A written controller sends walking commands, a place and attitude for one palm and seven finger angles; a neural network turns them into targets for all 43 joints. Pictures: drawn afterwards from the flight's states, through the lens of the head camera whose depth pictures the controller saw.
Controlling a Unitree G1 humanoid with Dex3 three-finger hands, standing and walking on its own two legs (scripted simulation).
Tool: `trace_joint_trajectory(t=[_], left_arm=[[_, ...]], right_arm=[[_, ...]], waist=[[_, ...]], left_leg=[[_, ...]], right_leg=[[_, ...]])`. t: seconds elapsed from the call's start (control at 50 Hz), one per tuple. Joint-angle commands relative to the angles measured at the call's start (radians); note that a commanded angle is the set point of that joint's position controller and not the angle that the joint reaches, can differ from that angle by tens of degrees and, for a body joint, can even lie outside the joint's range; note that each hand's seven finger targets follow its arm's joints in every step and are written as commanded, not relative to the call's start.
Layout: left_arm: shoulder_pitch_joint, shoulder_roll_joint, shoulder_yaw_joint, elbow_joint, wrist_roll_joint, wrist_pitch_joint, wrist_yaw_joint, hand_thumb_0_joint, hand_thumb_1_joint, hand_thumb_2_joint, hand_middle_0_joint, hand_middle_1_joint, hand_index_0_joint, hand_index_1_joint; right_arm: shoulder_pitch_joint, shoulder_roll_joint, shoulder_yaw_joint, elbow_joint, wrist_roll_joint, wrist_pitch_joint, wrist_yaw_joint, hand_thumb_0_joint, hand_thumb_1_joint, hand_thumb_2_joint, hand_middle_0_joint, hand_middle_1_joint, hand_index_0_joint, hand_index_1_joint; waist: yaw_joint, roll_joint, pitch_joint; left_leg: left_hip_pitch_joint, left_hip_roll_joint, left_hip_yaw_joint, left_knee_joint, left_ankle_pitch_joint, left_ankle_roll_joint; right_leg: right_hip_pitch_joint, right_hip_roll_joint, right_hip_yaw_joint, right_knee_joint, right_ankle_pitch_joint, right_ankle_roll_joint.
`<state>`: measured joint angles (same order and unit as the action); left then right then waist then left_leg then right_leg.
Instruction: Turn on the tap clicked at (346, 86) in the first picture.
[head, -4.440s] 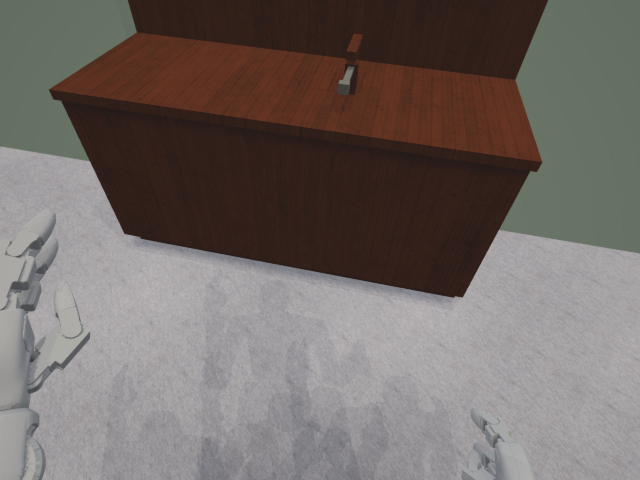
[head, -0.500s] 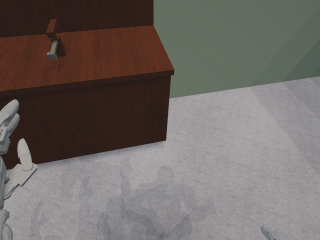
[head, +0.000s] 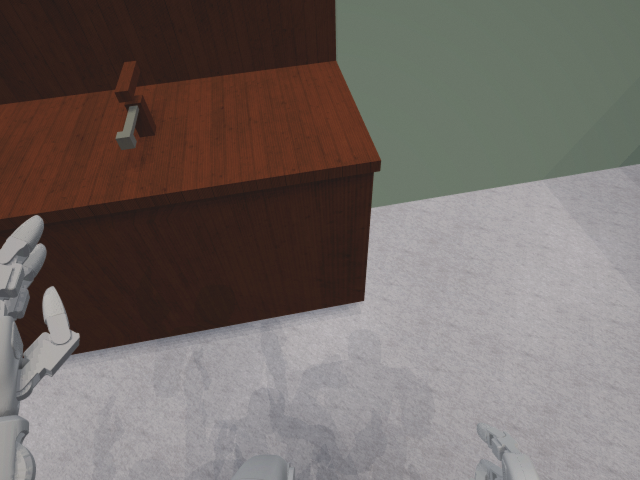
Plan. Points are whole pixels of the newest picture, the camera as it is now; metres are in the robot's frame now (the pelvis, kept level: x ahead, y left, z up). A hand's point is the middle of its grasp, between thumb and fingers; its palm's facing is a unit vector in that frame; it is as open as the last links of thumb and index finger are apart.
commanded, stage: take the last steps up to it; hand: left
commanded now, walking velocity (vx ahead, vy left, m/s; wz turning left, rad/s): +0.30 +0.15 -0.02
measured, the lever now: (126, 140) +0.71 +0.46 +0.01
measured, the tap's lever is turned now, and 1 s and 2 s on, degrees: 0 0 0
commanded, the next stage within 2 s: come to a stop and stand still in 1.02 s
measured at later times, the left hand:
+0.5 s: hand (62, 209) +0.34 +0.30 +0.19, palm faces +0.33 -0.85 -0.41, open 7.4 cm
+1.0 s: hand (100, 159) +0.42 +0.29 +0.19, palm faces +0.33 -0.81 -0.48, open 7.4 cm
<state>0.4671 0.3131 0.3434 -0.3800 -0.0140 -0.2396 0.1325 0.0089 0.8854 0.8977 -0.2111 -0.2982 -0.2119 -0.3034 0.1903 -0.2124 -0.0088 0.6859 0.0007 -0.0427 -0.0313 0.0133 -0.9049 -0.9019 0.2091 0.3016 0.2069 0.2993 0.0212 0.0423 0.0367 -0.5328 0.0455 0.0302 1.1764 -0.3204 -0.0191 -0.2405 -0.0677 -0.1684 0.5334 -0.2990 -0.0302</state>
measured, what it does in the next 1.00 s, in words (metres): walks ahead: left foot, then right foot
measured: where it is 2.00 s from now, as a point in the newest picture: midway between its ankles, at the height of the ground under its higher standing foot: outside the picture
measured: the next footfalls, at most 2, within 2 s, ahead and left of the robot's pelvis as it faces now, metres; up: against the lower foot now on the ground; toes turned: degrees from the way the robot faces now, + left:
left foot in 0.22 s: +0.16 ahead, +0.18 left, +0.00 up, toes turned +8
right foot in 0.66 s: +0.24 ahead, -0.01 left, +0.00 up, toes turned -12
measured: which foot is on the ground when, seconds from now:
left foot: up 0.00-0.20, down 0.22-0.66, up 0.68-1.00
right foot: down 0.00-0.22, up 0.24-0.64, down 0.66-1.00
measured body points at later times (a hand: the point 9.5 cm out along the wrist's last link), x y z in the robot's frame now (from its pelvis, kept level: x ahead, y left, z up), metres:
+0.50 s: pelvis +0.12 +0.08 +0.00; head +0.14 +0.09 +0.45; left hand +0.31 +0.34 +0.21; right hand +0.27 -0.13 -0.09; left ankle +0.12 +0.18 -0.74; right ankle +0.15 -0.04 -0.68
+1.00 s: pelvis +0.20 +0.08 +0.00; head +0.22 +0.07 +0.45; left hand +0.39 +0.34 +0.22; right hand +0.34 -0.20 -0.08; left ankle +0.26 +0.23 -0.71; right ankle +0.20 +0.00 -0.74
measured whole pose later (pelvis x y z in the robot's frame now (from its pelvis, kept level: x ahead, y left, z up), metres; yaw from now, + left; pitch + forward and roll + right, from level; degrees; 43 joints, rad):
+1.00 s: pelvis +0.20 +0.08 +0.00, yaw -3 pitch +0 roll +2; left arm 0.53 0.41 0.39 -0.58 -0.02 -0.26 0.16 0.01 0.88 0.90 -0.22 -0.30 -0.22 -0.30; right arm 0.20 -0.26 -0.05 0.58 0.00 -0.05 -0.06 0.01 -0.91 -0.90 0.20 0.30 0.20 0.30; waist -0.01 -0.03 0.06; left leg -0.40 0.08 0.09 0.66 -0.27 -0.02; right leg -0.24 -0.04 -0.14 0.50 -0.26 -0.05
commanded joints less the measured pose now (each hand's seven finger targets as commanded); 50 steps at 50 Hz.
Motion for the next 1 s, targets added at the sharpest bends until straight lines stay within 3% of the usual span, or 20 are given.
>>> trace_joint_trajectory(t=[0.0, 0.1, 0.16, 0.18, 0.2, 0.22, 0.24, 0.3, 0.36, 0.46, 0.58, 0.6, 0.62, 0.64, 0.66, 0.68, 0.74, 0.8, 0.92, 0.98], left_arm=[[-0.132, 0.233, 0.111, -0.316, 0.003, -0.095, 0.022, 0.000, 0.900, 0.900, -0.200, -0.300, -0.200, -0.300], [-0.004, 0.257, 0.179, -0.395, -0.004, -0.079, 0.054, 0.000, 0.900, 0.900, -0.200, -0.300, -0.200, -0.300], [0.015, 0.239, 0.188, -0.402, -0.009, -0.076, 0.063, 0.000, 0.900, 0.900, -0.200, -0.300, -0.200, -0.300], [0.004, 0.237, 0.188, -0.398, -0.012, -0.084, 0.062, 0.000, 0.900, 0.900, -0.200, -0.300, -0.200, -0.300], [-0.005, 0.220, 0.179, -0.408, -0.015, -0.090, 0.060, 0.000, 0.900, 0.900, -0.200, -0.300, -0.200, -0.300], [-0.020, 0.231, 0.174, -0.393, -0.010, -0.098, 0.060, 0.000, 0.900, 0.900, -0.200, -0.300, -0.200, -0.300], [-0.017, 0.254, 0.177, -0.308, -0.011, -0.098, 0.055, 0.000, 0.900, 0.900, -0.200, -0.300, -0.200, -0.300], [-0.054, 0.226, 0.155, -0.371, -0.013, -0.086, 0.039, 0.000, 0.900, 0.900, -0.200, -0.300, -0.200, -0.300], [-0.014, 0.211, 0.128, -0.465, -0.013, -0.080, 0.026, 0.000, 0.900, 0.900, -0.200, -0.300, -0.200, -0.300], [-0.014, 0.229, 0.147, -0.409, -0.008, -0.057, 0.029, 0.000, 0.900, 0.900, -0.200, -0.300, -0.200, -0.300], [-0.064, 0.218, 0.145, -0.223, -0.012, -0.022, 0.028, 0.000, 0.900, 0.900, -0.200, -0.300, -0.200, -0.300], [-0.084, 0.212, 0.135, -0.216, -0.007, -0.020, 0.027, 0.000, 0.900, 0.900, -0.200, -0.300, -0.200, -0.300], [-0.108, 0.213, 0.120, -0.216, 0.003, -0.021, 0.027, 0.000, 0.900, 0.900, -0.200, -0.300, -0.200, -0.300], [-0.106, 0.223, 0.113, -0.204, 0.008, -0.017, 0.026, 0.000, 0.900, 0.900, -0.200, -0.300, -0.200, -0.300], [-0.133, 0.236, 0.122, -0.213, -0.005, -0.019, 0.027, 0.000, 0.900, 0.900, -0.200, -0.300, -0.200, -0.300], [-0.173, 0.205, 0.093, -0.239, -0.010, -0.030, 0.017, 0.000, 0.900, 0.900, -0.200, -0.300, -0.200, -0.300], [-0.126, 0.272, 0.154, -0.316, 0.002, -0.057, 0.024, 0.000, 0.900, 0.900, -0.200, -0.300, -0.200, -0.300], [-0.072, 0.271, 0.166, -0.378, -0.002, -0.077, 0.034, 0.000, 0.900, 0.900, -0.200, -0.300, -0.200, -0.300], [0.061, 0.249, 0.203, -0.351, -0.025, -0.056, 0.057, 0.000, 0.900, 0.900, -0.200, -0.300, -0.200, -0.300], [0.015, 0.217, 0.161, -0.312, -0.027, -0.041, 0.058, 0.000, 0.900, 0.900, -0.200, -0.300, -0.200, -0.300]], right_arm=[[-0.090, -0.083, -0.035, -0.181, -0.003, -0.064, -0.010, 0.000, -0.900, -0.900, 0.200, 0.300, 0.200, 0.300], [-0.077, -0.066, -0.054, -0.229, -0.006, -0.082, -0.015, 0.000, -0.900, -0.900, 0.200, 0.300, 0.200, 0.300], [-0.039, -0.076, -0.069, -0.237, 0.000, -0.077, -0.028, 0.000, -0.900, -0.900, 0.200, 0.300, 0.200, 0.300], [-0.019, -0.094, -0.079, -0.236, 0.004, -0.075, -0.035, 0.000, -0.900, -0.900, 0.200, 0.300, 0.200, 0.300], [-0.030, -0.127, -0.092, -0.240, 0.008, -0.070, -0.034, 0.000, -0.900, -0.900, 0.200, 0.300, 0.200, 0.300], [-0.027, -0.123, -0.090, -0.248, 0.010, -0.072, -0.028, 0.000, -0.900, -0.900, 0.200, 0.300, 0.200, 0.300], [-0.038, -0.111, -0.078, -0.239, 0.005, -0.085, -0.029, 0.000, -0.900, -0.900, 0.200, 0.300, 0.200, 0.300], [-0.041, -0.109, -0.081, -0.197, 0.023, -0.095, -0.018, 0.000, -0.900, -0.900, 0.200, 0.300, 0.200, 0.300], [-0.047, -0.098, -0.063, -0.203, 0.017, -0.115, -0.008, 0.000, -0.900, -0.900, 0.200, 0.300, 0.200, 0.300], [-0.041, -0.084, -0.039, -0.197, 0.001, -0.133, -0.020, 0.000, -0.900, -0.900, 0.200, 0.300, 0.200, 0.300], [-0.050, -0.089, -0.029, -0.183, 0.004, -0.106, -0.041, 0.000, -0.900, -0.900, 0.200, 0.300, 0.200, 0.300], [-0.058, -0.092, -0.030, -0.184, 0.009, -0.099, -0.038, 0.000, -0.900, -0.900, 0.200, 0.300, 0.200, 0.300], [-0.051, -0.084, -0.031, -0.184, 0.012, -0.093, -0.034, 0.000, -0.900, -0.900, 0.200, 0.300, 0.200, 0.300], [-0.059, -0.061, -0.026, -0.202, 0.011, -0.088, -0.027, 0.000, -0.900, -0.900, 0.200, 0.300, 0.200, 0.300], [-0.088, -0.081, -0.026, -0.213, 0.006, -0.092, -0.022, 0.000, -0.900, -0.900, 0.200, 0.300, 0.200, 0.300], [-0.050, -0.102, -0.044, -0.190, 0.006, -0.094, -0.009, 0.000, -0.900, -0.900, 0.200, 0.300, 0.200, 0.300], [-0.091, -0.088, -0.026, -0.179, 0.003, -0.064, -0.007, 0.000, -0.900, -0.900, 0.200, 0.300, 0.200, 0.300], [-0.091, -0.081, -0.024, -0.200, -0.003, -0.058, -0.015, 0.000, -0.900, -0.900, 0.200, 0.300, 0.200, 0.300], [-0.059, -0.070, -0.037, -0.244, -0.004, -0.060, -0.027, 0.000, -0.900, -0.900, 0.200, 0.300, 0.200, 0.300], [-0.034, -0.080, -0.045, -0.243, 0.001, -0.061, -0.034, 0.000, -0.900, -0.900, 0.200, 0.300, 0.200, 0.300]], waist=[[-0.028, -0.150, -0.076], [0.015, -0.210, -0.158], [-0.021, -0.149, -0.212], [-0.045, -0.027, -0.242], [-0.045, 0.217, -0.253], [-0.035, 0.281, -0.244], [-0.043, 0.209, -0.182], [-0.039, 0.138, -0.141], [-0.026, 0.199, -0.135], [-0.030, 0.189, -0.123], [-0.018, 0.055, -0.121], [-0.011, 0.024, -0.143], [-0.015, -0.099, -0.175], [-0.019, -0.325, -0.188], [-0.009, -0.331, -0.123], [-0.028, -0.250, -0.144], [-0.021, -0.087, -0.114], [-0.028, -0.089, -0.113], [0.008, -0.142, -0.178], [-0.017, -0.160, -0.166]], left_leg=[[-0.061, 0.064, 0.016, -0.223, 0.063, 0.003], [0.112, -0.006, 0.156, -0.546, 0.059, 0.017], [0.333, -0.035, 0.190, -0.742, 0.185, 0.020], [0.475, 0.001, 0.131, -0.769, 0.227, 0.043], [0.624, 0.190, -0.118, -0.774, 0.372, 0.125], [0.650, 0.339, -0.348, -0.813, 0.496, 0.225], [0.571, 0.369, -0.404, -0.846, 0.412, 0.264], [0.517, 0.295, -0.210, -0.830, 0.317, 0.249], [0.418, 0.228, -0.073, -0.863, 0.306, 0.198], [0.370, 0.227, -0.012, -0.894, 0.332, 0.167], [0.337, 0.230, 0.002, -0.746, 0.258, 0.132], [0.297, 0.203, 0.029, -0.638, 0.255, 0.117], [0.204, 0.138, 0.079, -0.430, 0.198, 0.092], [-0.008, -0.003, 0.126, -0.162, -0.047, 0.043], [-0.135, -0.022, 0.028, 0.016, -0.232, 0.014], [-0.109, 0.006, -0.062, 0.067, -0.164, 0.007], [-0.107, 0.048, -0.046, 0.043, -0.051, -0.012], [-0.018, 0.050, -0.001, -0.140, 0.016, -0.009], [0.106, -0.001, 0.108, -0.504, 0.041, 0.005], [0.267, -0.015, 0.123, -0.670, 0.120, 0.010]], right_leg=[[0.128, -0.256, 0.193, -0.223, 0.382, -0.100], [0.230, -0.233, 0.179, -0.139, 0.505, -0.099], [0.190, -0.159, 0.112, 0.036, 0.446, -0.041], [0.090, -0.119, 0.081, 0.205, 0.387, -0.007], [-0.149, -0.019, 0.022, 0.426, -0.002, 0.039], [-0.312, 0.040, 0.066, 0.632, -0.366, 0.040], [-0.369, 0.032, 0.125, 0.741, -0.355, 0.028], [-0.464, -0.044, 0.134, 0.733, -0.213, 0.045], [-0.389, -0.036, 0.085, 0.612, -0.085, 0.056], [-0.229, -0.004, 0.020, 0.319, -0.018, 0.061], [-0.015, 0.052, -0.016, 0.006, -0.004, 0.046], [0.078, 0.042, 0.009, -0.075, 0.062, 0.032], [0.182, -0.060, 0.164, -0.126, 0.123, -0.020], [0.283, -0.273, 0.547, -0.185, 0.275, -0.129], [0.267, -0.392, 0.702, -0.237, 0.366, -0.200], [0.231, -0.367, 0.639, -0.243, 0.255, -0.182], [0.158, -0.287, 0.388, -0.209, 0.338, -0.146], [0.085, -0.244, 0.238, -0.223, 0.421, -0.123], [0.182, -0.213, 0.245, -0.175, 0.388, -0.121], [0.110, -0.177, 0.217, -0.124, 0.216, -0.079]])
